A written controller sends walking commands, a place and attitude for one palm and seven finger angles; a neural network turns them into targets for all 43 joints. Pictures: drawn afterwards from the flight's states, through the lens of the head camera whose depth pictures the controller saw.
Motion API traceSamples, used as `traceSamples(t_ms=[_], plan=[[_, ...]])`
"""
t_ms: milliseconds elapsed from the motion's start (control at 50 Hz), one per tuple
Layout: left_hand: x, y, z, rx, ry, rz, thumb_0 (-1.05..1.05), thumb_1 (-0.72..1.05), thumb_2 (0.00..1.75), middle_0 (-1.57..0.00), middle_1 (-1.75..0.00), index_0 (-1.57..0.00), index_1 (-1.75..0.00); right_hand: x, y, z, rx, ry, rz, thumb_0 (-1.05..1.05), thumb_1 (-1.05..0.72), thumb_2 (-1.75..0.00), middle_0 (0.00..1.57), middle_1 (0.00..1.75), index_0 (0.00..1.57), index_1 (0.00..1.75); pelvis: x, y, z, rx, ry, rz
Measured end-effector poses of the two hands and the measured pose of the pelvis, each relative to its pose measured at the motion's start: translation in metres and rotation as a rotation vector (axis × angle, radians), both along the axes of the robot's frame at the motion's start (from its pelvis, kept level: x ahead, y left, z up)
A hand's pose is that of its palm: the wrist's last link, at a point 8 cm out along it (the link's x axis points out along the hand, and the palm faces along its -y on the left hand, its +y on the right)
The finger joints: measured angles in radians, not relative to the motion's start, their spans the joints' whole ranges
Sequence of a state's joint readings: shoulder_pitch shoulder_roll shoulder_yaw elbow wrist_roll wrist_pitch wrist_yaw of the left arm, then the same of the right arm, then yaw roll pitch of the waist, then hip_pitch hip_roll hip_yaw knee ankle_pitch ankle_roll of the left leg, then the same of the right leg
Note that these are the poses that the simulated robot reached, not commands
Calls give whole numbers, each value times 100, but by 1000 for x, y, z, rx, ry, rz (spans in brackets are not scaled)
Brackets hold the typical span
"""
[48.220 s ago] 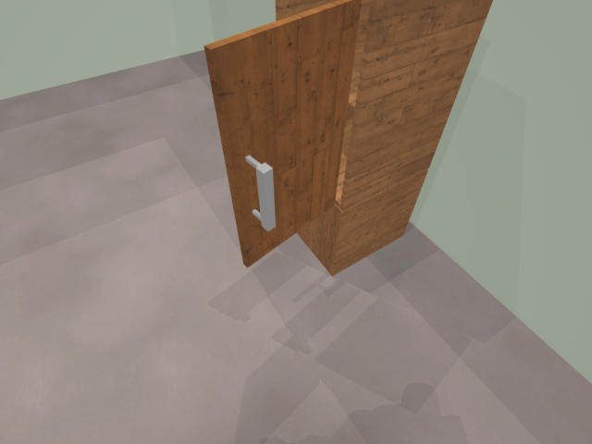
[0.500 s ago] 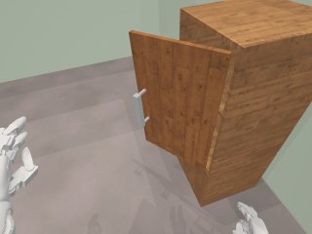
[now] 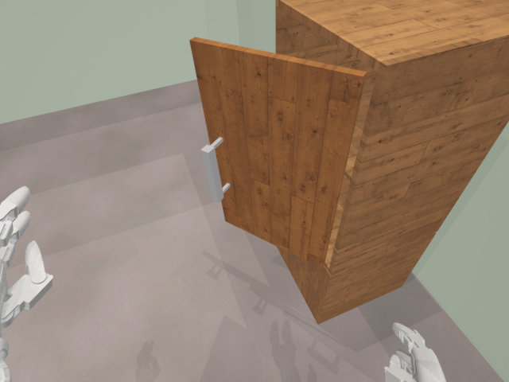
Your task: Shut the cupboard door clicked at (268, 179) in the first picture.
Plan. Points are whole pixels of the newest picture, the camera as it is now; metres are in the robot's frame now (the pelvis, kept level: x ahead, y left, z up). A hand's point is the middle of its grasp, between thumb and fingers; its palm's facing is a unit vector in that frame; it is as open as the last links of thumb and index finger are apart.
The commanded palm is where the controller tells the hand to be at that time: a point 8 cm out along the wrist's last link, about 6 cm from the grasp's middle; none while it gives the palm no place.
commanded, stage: step back with the hand held close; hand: left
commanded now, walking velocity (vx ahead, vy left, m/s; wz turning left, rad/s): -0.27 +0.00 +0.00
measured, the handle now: (218, 170) +0.63 +0.16 -0.07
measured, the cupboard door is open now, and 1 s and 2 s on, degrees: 37 37 37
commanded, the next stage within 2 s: stop stepping back and stand still in 1.20 s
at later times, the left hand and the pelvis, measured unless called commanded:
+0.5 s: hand out of the picture +0.12 +0.31 +0.15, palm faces +0.45 -0.76 -0.48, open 7.4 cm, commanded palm +0.06 +0.33 +0.18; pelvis -0.07 +0.03 -0.01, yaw +0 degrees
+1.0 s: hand out of the picture +0.03 +0.31 +0.17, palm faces +0.51 -0.71 -0.48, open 7.4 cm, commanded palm -0.03 +0.33 +0.18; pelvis -0.15 +0.02 -0.02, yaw +4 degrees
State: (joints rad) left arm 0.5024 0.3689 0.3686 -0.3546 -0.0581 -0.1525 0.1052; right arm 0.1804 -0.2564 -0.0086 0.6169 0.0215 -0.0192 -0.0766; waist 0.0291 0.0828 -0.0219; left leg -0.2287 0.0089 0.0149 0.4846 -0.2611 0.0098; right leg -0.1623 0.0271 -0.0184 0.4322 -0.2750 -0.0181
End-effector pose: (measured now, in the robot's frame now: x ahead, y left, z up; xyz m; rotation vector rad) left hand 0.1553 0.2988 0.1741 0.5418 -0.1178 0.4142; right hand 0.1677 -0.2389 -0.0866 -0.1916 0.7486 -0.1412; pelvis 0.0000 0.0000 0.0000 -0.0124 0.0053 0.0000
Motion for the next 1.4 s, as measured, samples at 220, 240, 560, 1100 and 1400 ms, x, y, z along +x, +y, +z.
traceSamples(t_ms=[220, 240, 560, 1100, 1400], plan=[[-8, 19, 8, 60, -1, -76, 2, 89, 89, -21, -30, -21, -30, -31, 10, 11, -33, 15, -74, 1, -91, -90, 20, 30, 20, 30, -23, 21, -1, 5, 11, -26], [-11, 20, 8, 61, -6, -78, 2, 89, 89, -21, -30, -21, -30, -35, 12, 12, -34, 11, -74, 1, -91, -90, 20, 30, 20, 30, -27, 22, -2, 4, 11, -26], [-89, 40, -3, 65, -142, -4, 2, 89, 89, -21, -30, -21, -30, -96, 31, 3, -72, 0, 15, 1, -91, -90, 20, 30, 21, 30, -84, 27, -16, -19, -20, 20], [-187, 36, 2, 55, -233, -28, 2, 89, 89, -21, -30, -21, -30, -169, 41, -6, -66, -3, 61, 1, -91, -90, 20, 30, 21, 30, -177, 25, -20, -59, 19, 30], [-209, 72, 3, 47, -280, -136, 1, 88, 89, -21, -30, -21, -30, -234, 57, 12, -137, -24, -36, 1, -91, -90, 20, 30, 21, 30, -208, 65, -21, -85, -21, 20]])
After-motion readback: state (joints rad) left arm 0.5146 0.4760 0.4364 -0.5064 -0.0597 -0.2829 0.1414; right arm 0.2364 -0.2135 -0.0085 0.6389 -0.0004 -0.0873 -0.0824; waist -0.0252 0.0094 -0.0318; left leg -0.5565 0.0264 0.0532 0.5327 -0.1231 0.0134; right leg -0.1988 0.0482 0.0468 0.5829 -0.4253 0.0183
